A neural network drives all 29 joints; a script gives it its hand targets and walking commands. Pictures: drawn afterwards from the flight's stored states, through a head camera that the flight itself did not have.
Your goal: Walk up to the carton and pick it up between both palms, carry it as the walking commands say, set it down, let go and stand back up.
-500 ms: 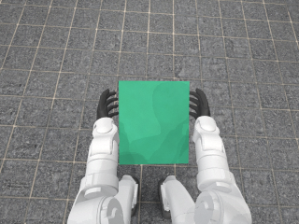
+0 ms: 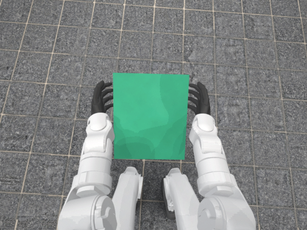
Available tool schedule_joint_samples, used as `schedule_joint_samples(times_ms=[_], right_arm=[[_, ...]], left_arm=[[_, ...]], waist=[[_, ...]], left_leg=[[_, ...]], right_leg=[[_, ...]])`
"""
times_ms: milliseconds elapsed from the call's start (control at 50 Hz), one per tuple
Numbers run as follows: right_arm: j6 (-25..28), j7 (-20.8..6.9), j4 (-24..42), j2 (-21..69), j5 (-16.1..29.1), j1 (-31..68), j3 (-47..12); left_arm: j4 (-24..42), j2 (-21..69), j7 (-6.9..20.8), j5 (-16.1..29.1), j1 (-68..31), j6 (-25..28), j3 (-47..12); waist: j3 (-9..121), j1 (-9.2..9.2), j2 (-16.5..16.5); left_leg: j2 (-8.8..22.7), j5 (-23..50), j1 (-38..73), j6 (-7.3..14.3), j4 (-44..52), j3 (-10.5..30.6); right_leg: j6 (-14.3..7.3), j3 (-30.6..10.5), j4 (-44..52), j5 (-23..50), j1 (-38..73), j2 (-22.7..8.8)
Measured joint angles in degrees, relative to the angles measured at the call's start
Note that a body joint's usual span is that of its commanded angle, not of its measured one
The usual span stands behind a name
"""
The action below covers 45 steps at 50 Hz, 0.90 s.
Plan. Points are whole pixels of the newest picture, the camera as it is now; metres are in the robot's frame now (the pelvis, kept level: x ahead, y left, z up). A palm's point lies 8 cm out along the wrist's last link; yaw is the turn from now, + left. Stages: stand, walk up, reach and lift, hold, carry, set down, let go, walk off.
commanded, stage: set down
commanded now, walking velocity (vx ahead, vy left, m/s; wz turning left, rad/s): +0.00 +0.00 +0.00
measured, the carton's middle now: (150, 111) +0.42 +0.02 -0.17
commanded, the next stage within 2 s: none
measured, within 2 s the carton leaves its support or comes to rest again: neither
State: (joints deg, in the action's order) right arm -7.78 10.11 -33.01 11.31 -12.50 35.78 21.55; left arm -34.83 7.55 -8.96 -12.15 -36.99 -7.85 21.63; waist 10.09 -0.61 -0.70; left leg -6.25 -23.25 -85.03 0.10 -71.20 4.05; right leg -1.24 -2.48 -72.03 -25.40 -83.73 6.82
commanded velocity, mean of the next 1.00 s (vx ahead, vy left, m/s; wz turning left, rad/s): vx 0.00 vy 0.00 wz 0.00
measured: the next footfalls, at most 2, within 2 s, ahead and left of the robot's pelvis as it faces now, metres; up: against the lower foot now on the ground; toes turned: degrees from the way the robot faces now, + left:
none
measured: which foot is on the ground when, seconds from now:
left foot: down 0.00-1.00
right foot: down 0.00-1.00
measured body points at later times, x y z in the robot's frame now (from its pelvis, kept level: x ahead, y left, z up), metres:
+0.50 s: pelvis -0.03 +0.01 -0.08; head +0.22 +0.02 +0.29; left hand +0.44 +0.15 -0.17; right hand +0.43 -0.12 -0.17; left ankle +0.07 +0.11 -0.60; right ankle +0.05 -0.10 -0.60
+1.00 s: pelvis -0.04 +0.01 -0.14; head +0.27 +0.02 +0.19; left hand +0.46 +0.15 -0.27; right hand +0.46 -0.13 -0.26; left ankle +0.07 +0.11 -0.60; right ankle +0.05 -0.10 -0.60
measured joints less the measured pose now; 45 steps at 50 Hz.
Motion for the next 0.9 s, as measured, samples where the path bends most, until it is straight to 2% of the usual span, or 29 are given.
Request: schedule_joint_samples(times_ms=[280, 480, 680, 900], right_arm=[[-3.6, -0.3, -6.4, -3.3, 0.0, 9.7, 4.4], [-4.6, -0.6, -7.3, -5.6, 0.6, 15.7, 5.0], [-4.8, -1.3, -8.3, -6.9, 1.2, 18.2, 4.4], [-4.9, -2.0, -9.5, -9.3, 1.7, 23.0, 4.6]], left_arm=[[-6.9, -2.3, -1.0, -2.2, -11.4, -4.9, 1.9], [-7.1, -2.9, -2.5, -2.3, -16.8, -5.4, 2.4], [-6.7, -4.1, -3.7, -0.1, -18.0, -5.6, 1.1], [-8.9, -5.5, -4.0, 0.0, -23.2, -5.1, 1.1]], waist=[[-2.8, 0.34, -0.3], [-4.1, -0.03, -0.1], [-4.8, 0.3, 0.5], [-7.3, 0.4, 0.7]], left_leg=[[-0.8, -2.6, -8.7, -0.2, -12.3, -0.1], [-1.3, -3.9, -16.3, 0.1, -19.1, -0.6], [-2.3, -5.0, -21.6, 0.2, -23.4, -0.3], [-2.7, -5.4, -27.7, 0.0, -28.2, -0.7]], right_leg=[[0.7, 0.6, -11.9, -2.6, -8.4, 1.0], [1.7, 0.7, -18.3, -4.0, -15.7, 1.5], [2.2, 1.3, -22.3, -5.5, -20.5, 1.5], [2.5, 1.4, -27.2, -6.1, -26.7, 2.0]])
